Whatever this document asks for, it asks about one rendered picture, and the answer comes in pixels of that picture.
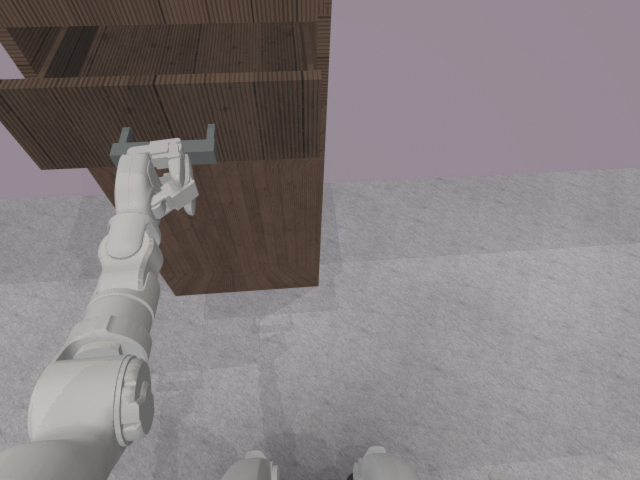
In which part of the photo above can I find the robot left thigh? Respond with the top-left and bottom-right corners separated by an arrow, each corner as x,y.
221,457 -> 280,480

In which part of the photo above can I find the left robot shin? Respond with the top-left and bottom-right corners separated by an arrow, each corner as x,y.
245,450 -> 267,459

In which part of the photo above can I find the robot left forearm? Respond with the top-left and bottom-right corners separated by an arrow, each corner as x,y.
27,212 -> 163,442

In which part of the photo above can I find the cabinet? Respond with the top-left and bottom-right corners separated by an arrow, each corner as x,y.
0,0 -> 332,296

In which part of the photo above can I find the handle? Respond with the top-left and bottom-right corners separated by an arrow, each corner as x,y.
109,124 -> 218,168

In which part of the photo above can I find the drawer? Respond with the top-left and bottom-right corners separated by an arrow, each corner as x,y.
0,22 -> 322,170

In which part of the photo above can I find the robot left hand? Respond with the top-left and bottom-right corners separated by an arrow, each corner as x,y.
114,138 -> 199,226

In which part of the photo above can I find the left robot upper arm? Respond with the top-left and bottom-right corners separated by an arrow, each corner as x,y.
0,354 -> 154,480

